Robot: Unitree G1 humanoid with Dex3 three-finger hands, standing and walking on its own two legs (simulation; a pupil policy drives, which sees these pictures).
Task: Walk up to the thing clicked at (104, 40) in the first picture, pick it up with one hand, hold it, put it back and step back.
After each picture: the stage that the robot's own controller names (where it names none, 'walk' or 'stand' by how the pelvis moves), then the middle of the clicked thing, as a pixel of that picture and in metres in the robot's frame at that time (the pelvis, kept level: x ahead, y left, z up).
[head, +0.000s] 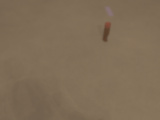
stand; (106, 32) +1.54 -0.30 -0.66
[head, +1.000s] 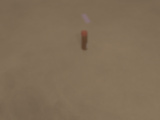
walk; (84, 40) +1.44 +0.07 -0.63
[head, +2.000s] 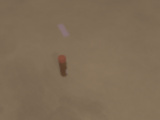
walk; (63, 66) +0.95 +0.24 -0.64
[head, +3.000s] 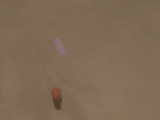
walk; (57, 99) +0.59 +0.19 -0.63
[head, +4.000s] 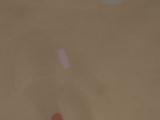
stand; out of the picture +0.40 +0.19 -0.63
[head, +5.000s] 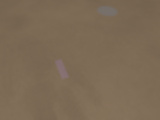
stand; out of the picture +0.38 +0.18 -0.66
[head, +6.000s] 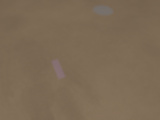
stand; out of the picture +0.38 +0.20 -0.66
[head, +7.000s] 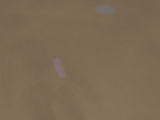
stand; out of the picture +0.38 +0.20 -0.66
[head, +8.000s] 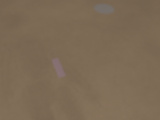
stand; out of the picture +0.37 +0.20 -0.66
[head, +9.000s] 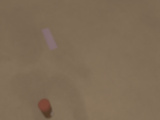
go down; (46, 109) +0.40 +0.20 -0.58
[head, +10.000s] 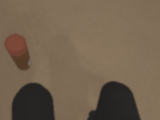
go down; (20, 55) +0.46 +0.24 -0.24
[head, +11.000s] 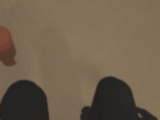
close in; (5, 50) +0.45 +0.26 -0.21
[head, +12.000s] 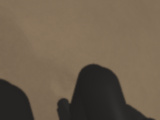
close; out of the picture +0.44 +0.29 -0.15
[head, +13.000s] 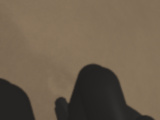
lift; out of the picture +0.42 +0.29 -0.15
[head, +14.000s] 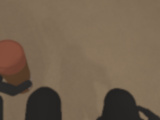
lift; (16, 72) +0.34 +0.23 -0.02
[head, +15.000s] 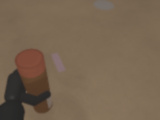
hold; (37, 86) +0.32 +0.15 +0.08
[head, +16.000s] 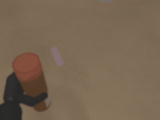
hold; (35, 86) +0.33 +0.17 +0.04
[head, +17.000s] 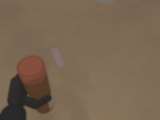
crouch; (39, 89) +0.32 +0.16 +0.04
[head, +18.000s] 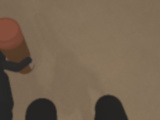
crouch; (17, 52) +0.44 +0.20 -0.03
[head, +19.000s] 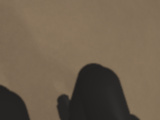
lower; out of the picture +0.44 +0.30 -0.17
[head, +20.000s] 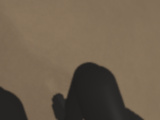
lower; out of the picture +0.45 +0.31 -0.16
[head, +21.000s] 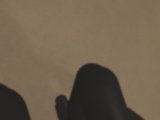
lower; out of the picture +0.44 +0.31 -0.16
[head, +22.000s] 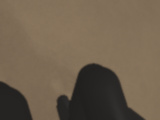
lower; out of the picture +0.43 +0.30 -0.16
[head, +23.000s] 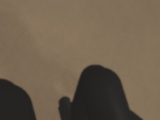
loosen; out of the picture +0.43 +0.27 -0.15
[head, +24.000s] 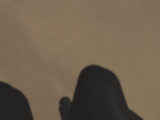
withdraw; out of the picture +0.43 +0.28 -0.17
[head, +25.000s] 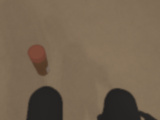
walk; (40, 62) +0.47 +0.22 -0.29
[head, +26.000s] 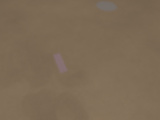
stand; out of the picture +0.39 +0.17 -0.59
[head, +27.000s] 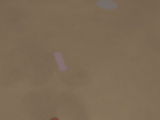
stand; out of the picture +0.40 +0.18 -0.60
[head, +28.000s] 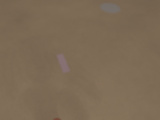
stand; out of the picture +0.40 +0.17 -0.63
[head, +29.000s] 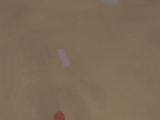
walk; out of the picture +0.42 +0.17 -0.65
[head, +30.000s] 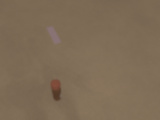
walk; (56, 90) +0.60 +0.17 -0.64
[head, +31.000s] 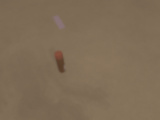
walk; (60, 62) +0.90 +0.27 -0.63
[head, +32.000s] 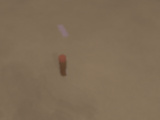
stand; (63, 65) +0.99 +0.20 -0.65
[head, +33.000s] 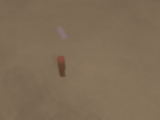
stand; (61, 66) +1.02 +0.22 -0.66
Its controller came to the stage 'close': yes
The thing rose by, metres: 0.68
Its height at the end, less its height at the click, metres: +0.00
